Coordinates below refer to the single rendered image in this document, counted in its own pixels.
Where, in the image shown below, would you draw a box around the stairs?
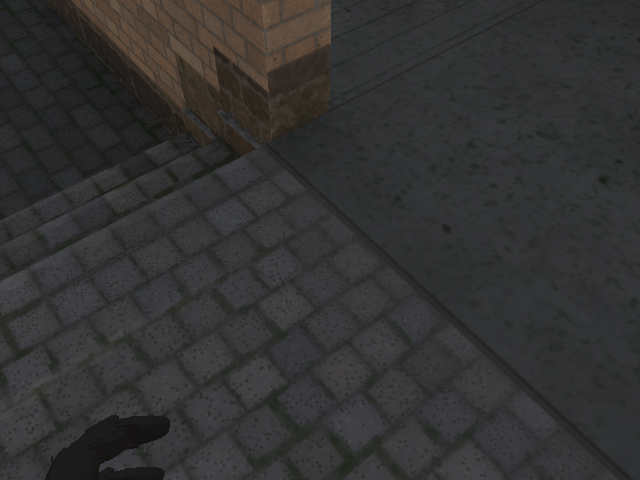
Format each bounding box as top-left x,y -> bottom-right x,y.
0,132 -> 241,282

